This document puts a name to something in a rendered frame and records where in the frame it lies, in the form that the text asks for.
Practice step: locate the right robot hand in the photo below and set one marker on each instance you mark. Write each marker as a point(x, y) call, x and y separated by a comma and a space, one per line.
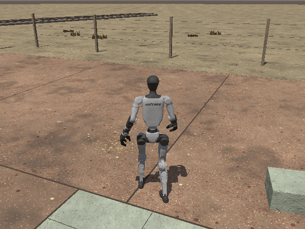
point(174, 128)

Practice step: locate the left robot forearm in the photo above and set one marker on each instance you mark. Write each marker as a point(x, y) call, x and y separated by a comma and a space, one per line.
point(127, 127)

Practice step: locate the robot right upper arm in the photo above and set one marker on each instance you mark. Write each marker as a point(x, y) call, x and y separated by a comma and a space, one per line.
point(169, 106)

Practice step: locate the robot right foot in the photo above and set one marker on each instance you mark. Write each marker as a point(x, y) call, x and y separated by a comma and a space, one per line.
point(164, 198)

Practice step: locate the robot foot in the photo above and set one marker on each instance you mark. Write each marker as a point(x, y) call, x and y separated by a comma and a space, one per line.
point(164, 198)
point(140, 186)

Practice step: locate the left robot hand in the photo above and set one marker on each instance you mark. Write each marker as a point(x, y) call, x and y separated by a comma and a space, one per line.
point(122, 139)

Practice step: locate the robot left upper arm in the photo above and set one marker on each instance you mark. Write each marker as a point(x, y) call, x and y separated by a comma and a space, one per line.
point(135, 108)

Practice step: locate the robot left foot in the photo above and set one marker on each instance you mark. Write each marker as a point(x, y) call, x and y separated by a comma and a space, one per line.
point(140, 186)

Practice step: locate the right robot forearm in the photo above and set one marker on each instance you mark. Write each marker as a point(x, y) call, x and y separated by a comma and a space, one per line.
point(174, 123)

